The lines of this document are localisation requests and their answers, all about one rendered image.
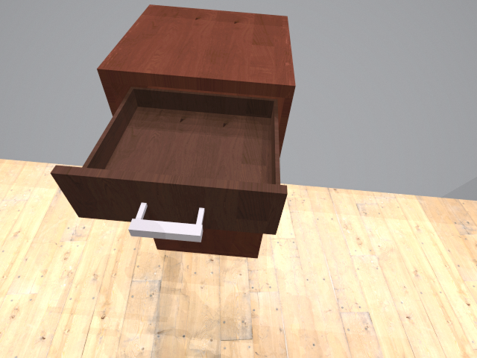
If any drawer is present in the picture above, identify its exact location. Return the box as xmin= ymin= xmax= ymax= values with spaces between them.
xmin=51 ymin=87 xmax=288 ymax=235

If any handle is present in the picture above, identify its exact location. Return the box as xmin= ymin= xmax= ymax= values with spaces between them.
xmin=128 ymin=203 xmax=205 ymax=242

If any cabinet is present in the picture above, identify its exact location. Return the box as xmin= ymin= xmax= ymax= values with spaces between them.
xmin=97 ymin=4 xmax=296 ymax=259

